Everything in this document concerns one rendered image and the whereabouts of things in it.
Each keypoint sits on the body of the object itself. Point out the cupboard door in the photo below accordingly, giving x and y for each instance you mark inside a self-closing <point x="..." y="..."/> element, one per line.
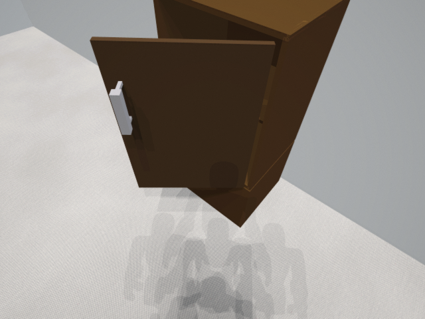
<point x="195" y="105"/>

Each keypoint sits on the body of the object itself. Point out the handle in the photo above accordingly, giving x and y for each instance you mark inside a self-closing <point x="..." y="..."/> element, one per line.
<point x="120" y="109"/>

